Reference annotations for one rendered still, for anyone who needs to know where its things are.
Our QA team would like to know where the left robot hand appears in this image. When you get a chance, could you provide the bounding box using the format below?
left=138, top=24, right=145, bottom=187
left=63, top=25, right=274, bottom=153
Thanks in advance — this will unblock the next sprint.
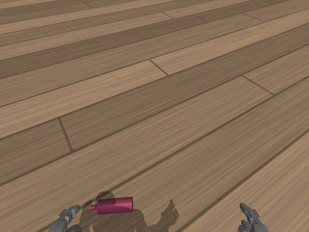
left=48, top=204, right=82, bottom=232

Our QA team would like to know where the bottle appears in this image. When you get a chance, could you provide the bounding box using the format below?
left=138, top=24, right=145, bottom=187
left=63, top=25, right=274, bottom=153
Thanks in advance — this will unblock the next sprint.
left=90, top=197, right=133, bottom=215

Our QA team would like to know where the right robot hand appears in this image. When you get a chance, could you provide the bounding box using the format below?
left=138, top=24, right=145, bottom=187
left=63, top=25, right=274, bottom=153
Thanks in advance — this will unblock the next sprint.
left=238, top=203, right=269, bottom=232

